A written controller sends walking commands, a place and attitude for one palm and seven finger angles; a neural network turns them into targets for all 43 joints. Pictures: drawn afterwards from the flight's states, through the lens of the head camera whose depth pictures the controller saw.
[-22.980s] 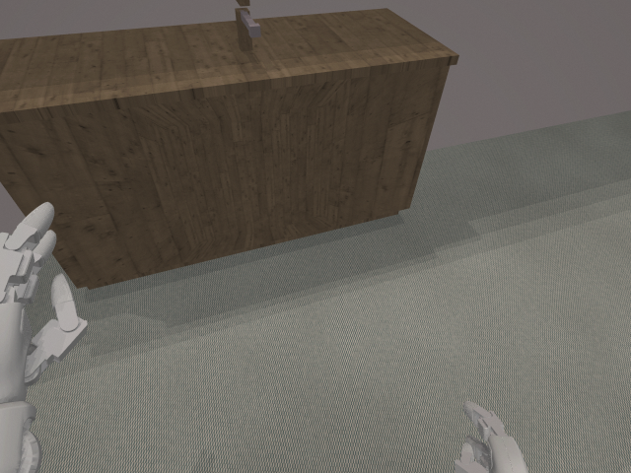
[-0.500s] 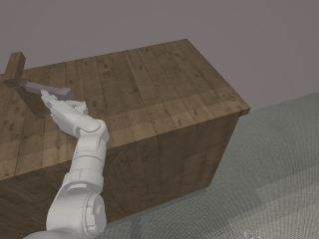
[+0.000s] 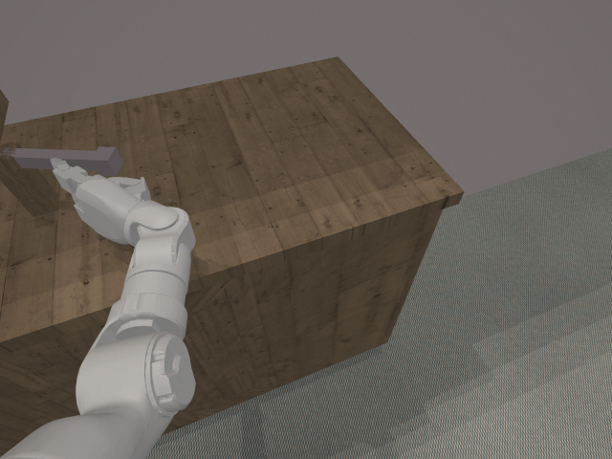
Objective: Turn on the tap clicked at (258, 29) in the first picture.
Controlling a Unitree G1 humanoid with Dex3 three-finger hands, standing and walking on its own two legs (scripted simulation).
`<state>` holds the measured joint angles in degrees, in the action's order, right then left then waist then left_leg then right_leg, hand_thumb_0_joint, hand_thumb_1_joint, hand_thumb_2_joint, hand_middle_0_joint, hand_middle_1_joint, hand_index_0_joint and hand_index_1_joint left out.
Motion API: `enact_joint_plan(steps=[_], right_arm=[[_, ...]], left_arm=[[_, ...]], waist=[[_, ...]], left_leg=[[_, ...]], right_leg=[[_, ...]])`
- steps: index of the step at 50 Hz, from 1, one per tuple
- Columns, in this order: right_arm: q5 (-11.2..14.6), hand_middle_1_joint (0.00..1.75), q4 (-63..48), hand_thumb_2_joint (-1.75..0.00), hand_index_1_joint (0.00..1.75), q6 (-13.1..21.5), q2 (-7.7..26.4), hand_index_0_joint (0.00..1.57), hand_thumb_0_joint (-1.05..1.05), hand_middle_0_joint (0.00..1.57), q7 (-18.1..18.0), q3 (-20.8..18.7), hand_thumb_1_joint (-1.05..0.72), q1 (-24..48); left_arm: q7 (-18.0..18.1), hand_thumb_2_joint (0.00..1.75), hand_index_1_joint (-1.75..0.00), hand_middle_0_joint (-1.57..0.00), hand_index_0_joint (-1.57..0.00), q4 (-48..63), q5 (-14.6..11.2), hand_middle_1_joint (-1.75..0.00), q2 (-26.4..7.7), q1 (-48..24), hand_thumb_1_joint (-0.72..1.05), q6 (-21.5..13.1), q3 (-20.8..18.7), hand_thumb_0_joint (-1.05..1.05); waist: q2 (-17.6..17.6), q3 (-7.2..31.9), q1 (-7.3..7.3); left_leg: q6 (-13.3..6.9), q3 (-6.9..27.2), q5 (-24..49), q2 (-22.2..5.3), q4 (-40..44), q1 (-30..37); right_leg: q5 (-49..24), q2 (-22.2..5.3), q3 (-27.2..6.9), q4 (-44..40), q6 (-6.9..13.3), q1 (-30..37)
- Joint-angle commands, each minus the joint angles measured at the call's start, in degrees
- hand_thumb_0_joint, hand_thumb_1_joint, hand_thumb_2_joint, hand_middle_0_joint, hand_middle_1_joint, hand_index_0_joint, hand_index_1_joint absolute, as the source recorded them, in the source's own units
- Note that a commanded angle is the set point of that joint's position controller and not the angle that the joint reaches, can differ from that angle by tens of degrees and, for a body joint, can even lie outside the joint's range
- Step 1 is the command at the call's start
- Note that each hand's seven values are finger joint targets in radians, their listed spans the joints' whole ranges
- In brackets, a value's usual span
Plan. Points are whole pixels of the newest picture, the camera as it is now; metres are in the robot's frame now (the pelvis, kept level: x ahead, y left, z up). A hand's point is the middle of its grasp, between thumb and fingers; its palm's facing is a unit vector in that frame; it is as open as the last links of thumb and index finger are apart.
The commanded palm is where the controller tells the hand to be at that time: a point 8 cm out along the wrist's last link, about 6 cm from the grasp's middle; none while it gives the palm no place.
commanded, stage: push the lever round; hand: left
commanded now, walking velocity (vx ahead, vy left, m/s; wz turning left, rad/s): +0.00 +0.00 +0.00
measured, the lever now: (107, 161) +0.49 +0.27 +0.13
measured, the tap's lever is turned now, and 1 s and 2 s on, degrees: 65 86 86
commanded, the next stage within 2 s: lift the hand up off the lever in 0.14 s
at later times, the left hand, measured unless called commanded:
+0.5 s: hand (146, 170) +0.49 +0.22 +0.12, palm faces +0.84 -0.53 -0.11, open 7.9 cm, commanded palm +0.43 +0.24 +0.13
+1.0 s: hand (141, 161) +0.48 +0.22 +0.14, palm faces +0.84 -0.54 -0.11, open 7.8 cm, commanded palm +0.42 +0.23 +0.15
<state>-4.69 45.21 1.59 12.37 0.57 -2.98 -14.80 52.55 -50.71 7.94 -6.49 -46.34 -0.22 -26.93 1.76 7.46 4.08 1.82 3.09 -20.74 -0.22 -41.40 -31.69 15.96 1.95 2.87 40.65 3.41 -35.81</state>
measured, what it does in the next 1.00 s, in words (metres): stands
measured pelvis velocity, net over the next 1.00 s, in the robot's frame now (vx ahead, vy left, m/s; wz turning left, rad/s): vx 0.02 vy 0.01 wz -0.01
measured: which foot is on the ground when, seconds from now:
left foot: down 0.00-1.00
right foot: down 0.00-1.00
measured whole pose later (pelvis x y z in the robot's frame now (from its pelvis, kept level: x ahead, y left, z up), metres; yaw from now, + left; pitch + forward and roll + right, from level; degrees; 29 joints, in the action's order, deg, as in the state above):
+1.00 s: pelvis +0.02 +0.01 +0.01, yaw +0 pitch +11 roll +0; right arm -5.3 44.6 1.3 11.9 2.2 -3.3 -15.0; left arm 51.2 -46.8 7.2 -5.2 -47.6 4.4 -26.1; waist 2.3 7.6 2.9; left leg 1.2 2.6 -21.4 -0.2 -38.6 -28.2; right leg 16.5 1.9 2.3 37.7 2.7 -32.4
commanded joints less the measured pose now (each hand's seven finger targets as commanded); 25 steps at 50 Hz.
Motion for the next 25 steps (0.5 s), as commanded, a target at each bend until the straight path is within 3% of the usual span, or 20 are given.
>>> enact_joint_plan(steps=[1, 5, 10, 11, 12, 14, 16, 19, 21, 25], right_arm=[[-0.38, 0.30, -4.84, -0.90, 0.30, 1.81, 7.48, 0.20, 0.00, 0.20, -0.82, -2.02, -0.90, -1.43], [-0.48, 0.30, -4.73, -0.90, 0.30, 1.80, 7.42, 0.20, 0.00, 0.20, -0.60, -1.90, -0.90, -2.45], [-0.94, 0.30, -4.41, -0.90, 0.30, 1.79, 7.93, 0.20, 0.00, 0.20, -0.13, -1.96, -0.90, -4.59], [-1.02, 0.30, -4.22, -0.90, 0.30, 1.63, 8.10, 0.20, 0.00, 0.20, -0.09, -2.11, -0.90, -4.77], [-1.01, 0.30, -4.25, -0.90, 0.30, 1.62, 7.96, 0.20, 0.00, 0.20, 0.03, -2.01, -0.90, -5.18], [-1.04, 0.30, -4.47, -0.90, 0.30, 1.55, 8.10, 0.20, 0.00, 0.20, 0.25, -2.09, -0.90, -5.92], [-1.01, 0.30, -4.67, -0.90, 0.30, 1.29, 8.15, 0.20, 0.00, 0.20, 0.43, -2.18, -0.90, -5.87], [-0.84, 0.30, -4.85, -0.90, 0.30, 1.36, 8.16, 0.20, 0.00, 0.20, 0.63, -2.21, -0.90, -6.15], [-0.85, 0.30, -4.86, -0.90, 0.30, 1.36, 8.12, 0.20, 0.00, 0.20, 0.57, -2.37, -0.90, -5.79], [-0.75, 0.30, -4.85, -0.90, 0.30, 1.62, 7.94, 0.20, 0.00, 0.20, 0.80, -2.44, -0.90, -5.48]], left_arm=[[-0.34, 0.90, -0.15, -0.15, -0.15, 9.61, 2.63, -0.15, -15.72, -30.58, 0.90, -3.88, 0.62, 0.00], [-0.47, 0.90, -0.15, -0.15, -0.15, 6.90, 3.12, -0.15, -15.18, -32.85, 0.90, -4.43, 1.90, 0.00], [-0.04, 0.90, -0.15, -0.15, -0.15, 3.97, 3.63, -0.15, -17.25, -34.89, 0.90, -5.02, 0.28, 0.00], [0.03, 0.90, -0.15, -0.15, -0.15, 3.82, 3.88, -0.15, -18.72, -34.88, 0.90, -5.21, -1.01, 0.00], [-0.08, 0.90, -0.15, -0.15, -0.15, 3.53, 3.87, -0.15, -17.79, -35.48, 0.90, -5.22, 0.06, 0.00], [-0.08, 0.90, -0.15, -0.15, -0.15, 3.39, 3.65, -0.15, -19.12, -34.45, 0.90, -5.33, -1.39, 0.00], [-0.38, 0.90, -0.15, -0.15, -0.15, 4.92, 3.54, -0.15, -19.23, -33.73, 0.90, -5.47, -1.61, 0.00], [-0.67, 0.90, -0.15, -0.15, -0.15, 4.32, 3.06, -0.15, -18.57, -32.50, 0.90, -5.19, -1.41, 0.00], [-0.69, 0.90, -0.15, -0.15, -0.15, 7.30, 3.11, -0.15, -18.74, -33.66, 0.90, -5.58, -1.34, 0.00], [-0.62, 0.90, -0.15, -0.15, -0.15, 8.55, 2.93, -0.15, -17.42, -32.21, 0.90, -4.95, -0.45, 0.00]], waist=[[-3.39, 17.90, 1.14], [-2.58, 17.61, 2.23], [-3.13, 19.73, 2.57], [-1.26, 20.76, 2.04], [-1.56, 20.60, 2.68], [-3.03, 21.43, 2.10], [-0.20, 22.87, 1.38], [-2.94, 21.14, 1.67], [-0.57, 22.03, 1.24], [-1.61, 20.77, 1.29]], left_leg=[[-3.17, -3.67, 6.93, 1.28, 4.05, -0.83], [-3.19, -3.80, 6.15, 1.18, 3.80, -1.56], [-3.30, -3.62, 7.50, 1.16, 3.34, -2.14], [-3.25, -3.48, 8.20, 1.19, 3.21, -1.83], [-3.29, -3.62, 8.58, 1.10, 3.02, -1.87], [-3.36, -3.78, 9.52, 1.13, 2.95, -2.22], [-3.19, -3.86, 11.34, 1.13, 3.14, -0.99], [-3.33, -4.01, 10.19, 0.96, 3.53, -1.63], [-3.28, -3.89, 11.15, 0.92, 3.93, -0.02], [-3.24, -4.04, 11.14, 0.84, 4.54, 0.48]], right_leg=[[-5.27, -2.53, -2.84, -6.87, -3.14, 15.94], [-4.53, -2.41, -2.97, -6.81, -3.21, 14.80], [-6.59, -2.05, -2.49, -5.67, -3.23, 14.95], [-7.41, -2.01, -2.47, -5.16, -3.02, 15.03], [-8.24, -1.98, -2.48, -5.05, -3.18, 14.85], [-9.84, -1.93, -2.52, -5.20, -3.28, 16.60], [-11.88, -1.77, -2.43, -4.73, -2.97, 17.40], [-10.45, -1.59, -2.40, -5.61, -3.23, 17.64], [-11.16, -1.48, -2.31, -5.56, -2.89, 18.07], [-10.46, -1.27, -2.03, -6.20, -2.88, 18.36]])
